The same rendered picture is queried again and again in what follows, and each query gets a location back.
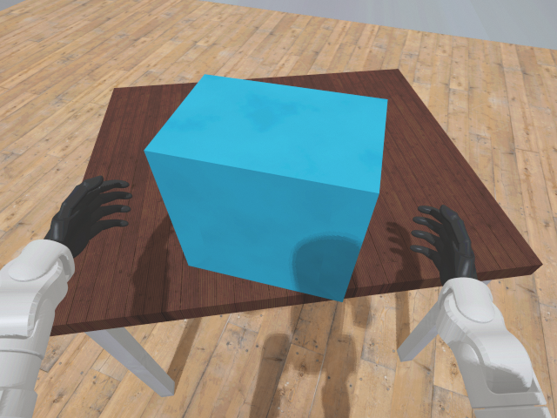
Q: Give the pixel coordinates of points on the right robot hand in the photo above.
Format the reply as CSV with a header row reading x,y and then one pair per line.
x,y
455,257

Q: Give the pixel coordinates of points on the carton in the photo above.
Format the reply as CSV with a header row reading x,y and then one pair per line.
x,y
271,183

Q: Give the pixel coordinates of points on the robot left forearm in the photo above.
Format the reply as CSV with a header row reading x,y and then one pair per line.
x,y
31,287

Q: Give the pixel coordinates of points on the left robot hand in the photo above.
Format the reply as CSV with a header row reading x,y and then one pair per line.
x,y
78,219

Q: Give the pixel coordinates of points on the table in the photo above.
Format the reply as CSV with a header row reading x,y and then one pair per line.
x,y
138,274

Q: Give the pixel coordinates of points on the robot right forearm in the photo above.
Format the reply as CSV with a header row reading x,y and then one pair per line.
x,y
495,366

